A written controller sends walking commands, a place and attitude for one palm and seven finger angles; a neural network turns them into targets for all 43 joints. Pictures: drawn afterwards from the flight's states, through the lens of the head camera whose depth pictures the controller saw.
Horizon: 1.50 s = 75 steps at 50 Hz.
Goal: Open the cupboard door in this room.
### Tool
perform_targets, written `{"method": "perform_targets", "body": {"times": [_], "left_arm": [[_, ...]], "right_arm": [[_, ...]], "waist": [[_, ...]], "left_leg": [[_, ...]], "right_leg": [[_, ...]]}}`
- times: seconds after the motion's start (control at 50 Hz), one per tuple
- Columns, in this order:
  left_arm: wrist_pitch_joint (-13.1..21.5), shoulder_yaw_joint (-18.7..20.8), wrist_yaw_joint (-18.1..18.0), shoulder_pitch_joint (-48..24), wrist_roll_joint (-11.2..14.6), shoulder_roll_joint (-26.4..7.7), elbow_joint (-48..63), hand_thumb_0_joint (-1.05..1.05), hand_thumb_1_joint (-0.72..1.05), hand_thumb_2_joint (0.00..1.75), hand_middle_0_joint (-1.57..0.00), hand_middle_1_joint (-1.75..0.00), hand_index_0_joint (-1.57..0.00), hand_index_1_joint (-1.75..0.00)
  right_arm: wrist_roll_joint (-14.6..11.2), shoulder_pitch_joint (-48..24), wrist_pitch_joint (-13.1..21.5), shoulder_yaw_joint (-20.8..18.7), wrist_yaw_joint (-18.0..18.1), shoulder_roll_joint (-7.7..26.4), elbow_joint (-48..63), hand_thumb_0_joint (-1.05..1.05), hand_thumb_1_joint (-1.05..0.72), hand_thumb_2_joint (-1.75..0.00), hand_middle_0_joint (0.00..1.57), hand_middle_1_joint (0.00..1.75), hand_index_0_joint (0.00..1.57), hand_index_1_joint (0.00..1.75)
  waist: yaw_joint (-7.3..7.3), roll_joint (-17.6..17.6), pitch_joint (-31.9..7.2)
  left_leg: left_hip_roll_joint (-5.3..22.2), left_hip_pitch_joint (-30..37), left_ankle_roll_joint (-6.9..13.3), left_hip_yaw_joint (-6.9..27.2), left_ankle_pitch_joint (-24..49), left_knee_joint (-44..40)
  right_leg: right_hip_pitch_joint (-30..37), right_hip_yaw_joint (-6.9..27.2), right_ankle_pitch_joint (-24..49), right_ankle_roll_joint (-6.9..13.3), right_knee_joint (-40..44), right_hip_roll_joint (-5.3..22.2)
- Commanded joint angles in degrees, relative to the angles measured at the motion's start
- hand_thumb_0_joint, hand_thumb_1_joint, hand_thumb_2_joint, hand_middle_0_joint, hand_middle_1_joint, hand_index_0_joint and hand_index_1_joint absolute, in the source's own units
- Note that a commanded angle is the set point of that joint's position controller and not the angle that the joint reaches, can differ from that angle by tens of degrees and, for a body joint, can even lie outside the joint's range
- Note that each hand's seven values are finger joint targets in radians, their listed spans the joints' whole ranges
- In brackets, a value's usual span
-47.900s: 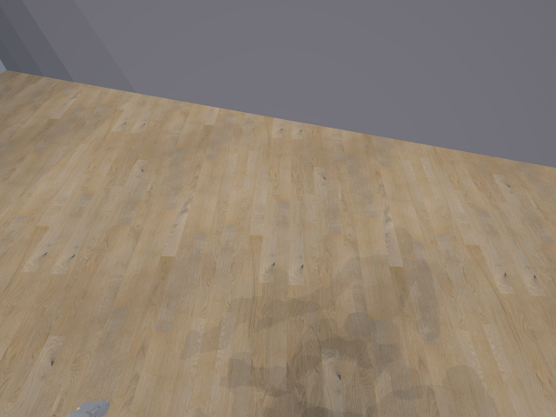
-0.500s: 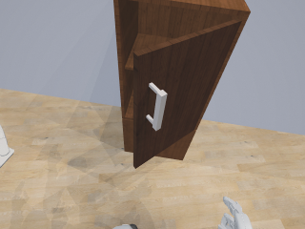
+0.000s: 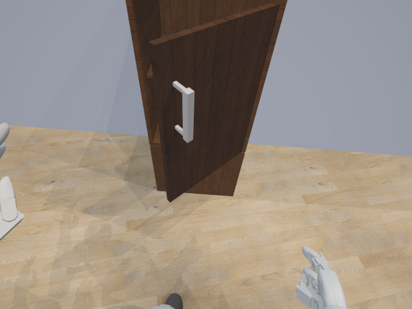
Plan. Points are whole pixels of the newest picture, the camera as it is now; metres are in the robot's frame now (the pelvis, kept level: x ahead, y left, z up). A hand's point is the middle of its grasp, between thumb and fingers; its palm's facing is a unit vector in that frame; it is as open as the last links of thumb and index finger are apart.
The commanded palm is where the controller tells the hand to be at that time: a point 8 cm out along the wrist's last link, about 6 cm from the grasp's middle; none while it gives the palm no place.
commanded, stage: stop stepping back and stand still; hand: left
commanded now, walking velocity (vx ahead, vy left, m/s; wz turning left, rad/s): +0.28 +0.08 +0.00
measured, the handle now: (183, 113) +0.53 +0.07 +0.08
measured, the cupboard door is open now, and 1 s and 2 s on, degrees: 45 45 45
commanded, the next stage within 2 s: let the arm hang, fingers relaxed in 0.84 s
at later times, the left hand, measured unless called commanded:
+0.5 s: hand out of the picture +0.13 +0.28 +0.18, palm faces +0.46 -0.75 -0.47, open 7.4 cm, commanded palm +0.07 +0.32 +0.18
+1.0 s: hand (6, 270) +0.16 +0.28 +0.11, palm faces +0.30 -0.79 -0.54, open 7.4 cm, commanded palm none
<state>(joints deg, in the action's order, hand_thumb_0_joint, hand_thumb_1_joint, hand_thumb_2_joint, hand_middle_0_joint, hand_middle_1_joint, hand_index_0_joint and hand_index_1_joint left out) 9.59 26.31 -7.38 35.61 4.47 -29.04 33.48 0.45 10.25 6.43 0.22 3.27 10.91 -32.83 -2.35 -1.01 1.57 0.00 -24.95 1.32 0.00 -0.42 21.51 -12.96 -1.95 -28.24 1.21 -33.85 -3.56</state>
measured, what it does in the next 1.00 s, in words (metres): steps on the spot: left foot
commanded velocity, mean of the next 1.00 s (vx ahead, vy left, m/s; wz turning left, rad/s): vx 0.09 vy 0.00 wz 0.00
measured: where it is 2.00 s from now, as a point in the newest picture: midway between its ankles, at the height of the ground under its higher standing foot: outside the picture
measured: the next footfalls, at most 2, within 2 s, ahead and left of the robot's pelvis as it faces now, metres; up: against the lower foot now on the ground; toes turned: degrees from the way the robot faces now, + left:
left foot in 0.26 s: -0.02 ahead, +0.13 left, +0.00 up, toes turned +3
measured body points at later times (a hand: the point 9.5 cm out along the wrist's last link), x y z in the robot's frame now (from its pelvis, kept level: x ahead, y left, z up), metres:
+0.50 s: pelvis -0.06 +0.01 +0.00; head -0.08 +0.02 +0.45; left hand +0.10 +0.32 +0.20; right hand +0.10 -0.20 -0.08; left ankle -0.06 +0.14 -0.73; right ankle -0.02 -0.09 -0.73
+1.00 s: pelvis -0.05 +0.01 +0.00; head -0.04 +0.00 +0.45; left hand +0.14 +0.32 +0.14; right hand +0.13 -0.23 -0.09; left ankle -0.06 +0.13 -0.73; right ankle -0.02 -0.09 -0.73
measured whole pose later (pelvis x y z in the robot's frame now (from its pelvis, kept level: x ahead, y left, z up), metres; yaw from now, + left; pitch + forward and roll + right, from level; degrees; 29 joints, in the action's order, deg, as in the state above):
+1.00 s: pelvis -0.05 +0.01 +0.00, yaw +3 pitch +1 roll +0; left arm 10.5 16.6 -4.0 24.2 -0.9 -24.4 11.4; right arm 0.0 10.1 7.9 -1.4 0.8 14.9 -40.2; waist -0.3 2.3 0.1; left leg 0.2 -15.5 -0.1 0.5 -16.4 31.4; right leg -16.7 -3.5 -13.9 1.5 -30.0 -0.3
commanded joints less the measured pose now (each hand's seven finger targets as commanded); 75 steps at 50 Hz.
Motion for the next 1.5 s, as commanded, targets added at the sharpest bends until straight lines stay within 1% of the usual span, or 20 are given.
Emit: {"method": "perform_targets", "body": {"times": [0.0, 0.06, 0.18, 0.26, 0.3, 0.34, 0.5, 0.6, 0.64, 0.74, 0.8, 0.9, 0.92, 0.94, 0.98, 1.06, 1.16, 1.26, 1.38, 1.48], "left_arm": [[3.08, 9.19, -2.21, 0.52, -0.10, -10.09, 12.18, 0.00, 0.90, 0.90, -0.20, -0.30, -0.20, -0.30], [2.54, 4.87, -2.31, -8.70, -1.83, -5.21, 3.16, 0.00, 0.90, 0.90, -0.20, -0.30, -0.20, -0.30], [4.59, 1.77, -3.42, -12.89, -3.97, -3.93, 2.22, 0.00, 0.90, 0.90, -0.20, -0.30, -0.20, -0.30], [5.74, 3.92, -2.98, -8.49, -3.11, -5.08, 5.71, 0.00, 0.90, 0.90, -0.20, -0.30, -0.20, -0.30], [5.75, 3.53, -2.41, -7.43, -3.06, -4.19, 7.73, 0.00, 0.90, 0.90, -0.20, -0.30, -0.20, -0.30], [5.50, 3.78, -2.37, -8.18, -2.93, -4.08, 6.22, 0.00, 0.90, 0.90, -0.20, -0.30, -0.20, -0.30], [4.93, 2.77, -2.37, -8.60, -2.97, -2.58, 2.36, 0.00, 0.90, 0.90, -0.20, -0.30, -0.20, -0.30], [4.78, 2.67, -2.53, -12.35, -2.81, -4.01, 3.41, 0.00, 0.90, 0.90, -0.20, -0.30, -0.20, -0.30], [4.93, 3.12, -2.78, -12.69, -2.80, -4.20, 3.69, 0.00, 0.90, 0.90, -0.20, -0.30, -0.20, -0.30], [5.94, 3.94, -2.38, -9.71, -2.75, -4.17, 6.26, 0.00, 0.90, 0.90, -0.20, -0.30, -0.20, -0.30], [6.47, 4.50, -2.14, -6.46, -2.67, -4.25, 5.40, 0.00, 0.90, 0.90, -0.20, -0.30, -0.20, -0.30], [6.39, 3.88, -1.81, -1.92, -1.81, -2.72, 1.99, 0.00, 0.90, 0.90, -0.20, -0.30, -0.20, -0.30], [-2.98, -19.68, 6.14, -10.43, -7.58, 4.34, -40.84, 0.00, 0.90, 0.90, -0.20, -0.30, -0.20, -0.30], [-7.03, -18.58, 7.21, -11.14, -6.81, 6.02, -42.62, 0.00, 0.90, 0.90, -0.20, -0.30, -0.20, -0.30], [-8.40, -20.15, 7.60, -15.56, -6.75, 7.71, -46.79, 0.00, 0.90, 0.90, -0.20, -0.30, -0.20, -0.30], [-8.80, -21.24, 7.37, -21.96, -6.62, 5.23, -61.06, 0.00, 0.90, 0.90, -0.20, -0.30, -0.20, -0.30], [-9.83, -24.03, 6.42, -24.30, -5.53, 8.20, -78.08, 0.00, 0.90, 0.90, -0.20, -0.30, -0.20, -0.30], [-9.44, -23.65, 6.15, -21.03, -5.16, 10.90, -88.20, 0.00, 0.90, 0.90, -0.20, -0.30, -0.20, -0.30], [-9.42, -24.11, 6.07, -19.56, -4.92, 12.00, -94.30, 0.00, 0.90, 0.90, -0.20, -0.30, -0.20, -0.30], [-9.48, -24.13, 5.81, -17.78, -4.86, 13.09, -96.62, 0.00, 0.90, 0.90, -0.20, -0.30, -0.20, -0.30]], "right_arm": [[0.39, -4.65, 0.60, -2.97, 0.56, 7.22, 7.01, 0.00, -0.90, -0.90, 0.20, 0.30, 0.20, 0.30], [-0.16, -1.46, 1.76, -3.31, 1.66, 7.53, 3.36, 0.00, -0.90, -0.90, 0.20, 0.30, 0.20, 0.30], [0.13, -1.99, 6.03, -2.49, 3.26, 7.98, 2.25, 0.00, -0.90, -0.90, 0.20, 0.30, 0.20, 0.30], [-0.55, -1.63, 5.85, -3.17, 1.94, 9.21, 4.05, 0.00, -0.90, -0.90, 0.20, 0.30, 0.20, 0.30], [-0.51, -1.90, 5.43, -2.09, 1.36, 7.98, 4.31, 0.00, -0.90, -0.90, 0.20, 0.30, 0.20, 0.30], [-0.52, -2.36, 5.45, -2.09, 1.22, 8.30, 4.31, 0.00, -0.90, -0.90, 0.20, 0.30, 0.20, 0.30], [-0.39, -2.54, 5.02, -1.95, 1.39, 7.74, 4.19, 0.00, -0.90, -0.90, 0.20, 0.30, 0.20, 0.30], [0.17, -1.74, 4.68, -2.15, 1.22, 6.75, 2.79, 0.00, -0.90, -0.90, 0.20, 0.30, 0.20, 0.30], [0.09, -1.84, 4.59, -2.11, 1.05, 6.83, 2.77, 0.00, -0.90, -0.90, 0.20, 0.30, 0.20, 0.30], [-0.36, -3.72, 4.49, -1.77, 1.35, 7.55, 4.42, 0.00, -0.90, -0.90, 0.20, 0.30, 0.20, 0.30], [-0.53, -2.88, 4.88, -2.19, 1.11, 7.58, 5.02, 0.00, -0.90, -0.90, 0.20, 0.30, 0.20, 0.30], [-0.86, -2.30, 4.00, -2.89, 0.61, 7.81, 5.38, 0.00, -0.90, -0.90, 0.20, 0.30, 0.20, 0.30], [-0.88, -4.63, 4.77, -5.58, -4.22, 16.76, -8.81, 0.00, -0.90, -0.90, 0.20, 0.30, 0.20, 0.30], [-0.87, 0.72, 1.00, -5.75, -4.20, 13.43, -8.81, 0.00, -0.90, -0.90, 0.20, 0.30, 0.20, 0.30], [0.27, 0.76, -1.69, -4.17, -3.74, 11.75, -7.96, 0.00, -0.90, -0.90, 0.20, 0.30, 0.20, 0.30], [1.09, -1.01, -3.75, -3.33, -3.17, 13.52, -10.36, 0.00, -0.90, -0.90, 0.20, 0.30, 0.20, 0.30], [1.25, -0.60, -6.02, -1.02, -2.66, 8.58, -17.21, 0.00, -0.90, -0.90, 0.20, 0.30, 0.20, 0.30], [1.17, 2.70, -6.69, -0.89, -1.94, 5.79, -22.70, 0.00, -0.90, -0.90, 0.20, 0.30, 0.20, 0.30], [0.84, 8.56, -7.33, -1.15, -1.68, 4.25, -27.19, 0.00, -0.90, -0.90, 0.20, 0.30, 0.20, 0.30], [0.80, 11.30, -7.15, -1.07, -1.44, 3.01, -29.07, 0.00, -0.90, -0.90, 0.20, 0.30, 0.20, 0.30]], "waist": [[2.72, -10.68, -3.51], [0.06, -5.64, -1.29], [2.51, -3.11, -2.60], [2.73, 4.33, -7.28], [2.32, 11.54, -4.82], [2.36, 10.41, -1.63], [1.79, 7.14, 0.29], [1.38, -5.89, -2.90], [1.45, -4.50, -4.73], [2.51, 10.47, -3.35], [2.86, 7.75, -6.40], [2.19, 2.32, -7.35], [-0.28, 1.47, -3.27], [0.23, 1.39, -7.17], [1.22, -1.54, -5.04], [2.07, -10.65, -6.47], [2.22, 4.49, -4.03], [2.35, 9.78, -3.03], [2.01, 1.46, 1.32], [2.09, 0.56, 1.96]], "left_leg": [[-3.00, 2.64, -3.67, 1.21, -20.92, 32.52], [1.83, -1.78, -3.09, 2.81, -16.73, 41.40], [0.26, 9.89, 1.03, -2.62, -18.67, 3.56], [6.36, 14.75, 2.10, 3.48, -0.82, 1.87], [7.47, 9.85, 2.08, 5.78, -5.04, -3.01], [9.99, 5.12, 2.78, 8.28, -12.86, -6.12], [7.16, -0.15, 2.36, 5.23, -33.17, -3.36], [0.43, 4.86, 0.14, -0.86, -20.23, 16.60], [0.86, 8.45, -0.01, -0.28, -17.33, 12.95], [6.40, 10.02, 1.05, 6.85, -2.69, -1.76], [6.00, 10.98, 0.15, 4.57, 7.14, 0.70], [3.48, 10.44, -0.96, 1.79, -0.09, 3.59], [3.78, 6.18, -0.34, 2.02, 3.08, 13.43], [4.14, 11.21, -0.87, 2.31, 1.61, 12.15], [5.85, 5.96, 2.02, 6.66, -4.41, 8.26], [3.82, 5.87, 1.81, 6.45, -1.33, 8.50], [3.86, 8.95, 0.46, 5.66, -4.48, 2.53], [3.51, 9.10, 0.21, 5.22, -11.26, 1.02], [3.49, 9.28, 0.47, 4.86, -14.66, 0.24], [3.64, 9.13, 0.76, 4.84, -14.35, -0.46]], "right_leg": [[-15.18, 25.47, -11.55, 8.36, 30.45, 24.04], [-15.52, 17.52, -9.67, 5.14, 25.88, 19.12], [-0.39, 12.31, 9.39, 3.13, 17.73, 15.33], [3.66, 4.69, 23.41, -0.88, 7.89, 6.80], [3.89, -0.15, 18.34, -1.84, 4.02, 4.22], [3.58, -1.70, 13.25, -2.21, 1.98, 2.84], [4.24, 2.02, 7.67, -0.59, 7.75, 3.40], [-0.88, 19.06, 1.81, 5.39, 19.01, 15.05], [0.26, 15.41, 9.17, 5.15, 16.59, 15.24], [3.55, 2.01, 21.89, -1.40, 5.66, 4.52], [8.04, 1.27, 29.88, -1.54, 5.59, 4.84], [9.05, 5.67, 34.14, -0.34, 10.20, 7.56], [0.04, 3.57, 39.00, 1.95, 3.34, 12.92], [-3.58, 6.23, 34.03, 3.30, 3.64, 12.82], [-5.11, 2.79, 18.26, 1.61, 2.75, 9.25], [1.27, 5.18, 24.22, 2.40, 5.41, 10.97], [2.52, 5.15, 20.44, 1.39, 8.35, 9.92], [3.85, 5.15, 14.21, 1.89, 13.36, 10.04], [0.79, 4.37, 7.94, 1.99, 16.87, 10.03], [0.42, 3.73, 7.67, 1.83, 16.29, 9.80]]}}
